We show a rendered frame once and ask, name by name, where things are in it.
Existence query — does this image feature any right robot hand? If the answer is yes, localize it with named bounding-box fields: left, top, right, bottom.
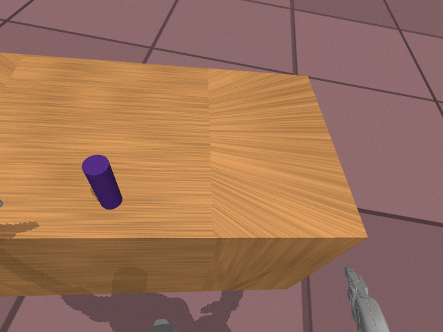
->
left=345, top=266, right=390, bottom=332

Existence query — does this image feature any can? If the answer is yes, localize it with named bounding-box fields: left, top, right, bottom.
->
left=82, top=155, right=123, bottom=210

